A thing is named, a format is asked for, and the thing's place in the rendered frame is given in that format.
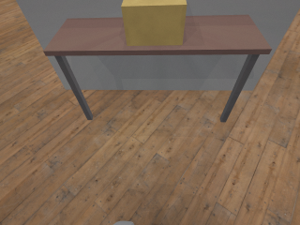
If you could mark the carton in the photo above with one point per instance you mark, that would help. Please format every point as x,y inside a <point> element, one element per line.
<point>154,22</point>

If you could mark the table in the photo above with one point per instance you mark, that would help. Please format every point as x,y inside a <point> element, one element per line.
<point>203,35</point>

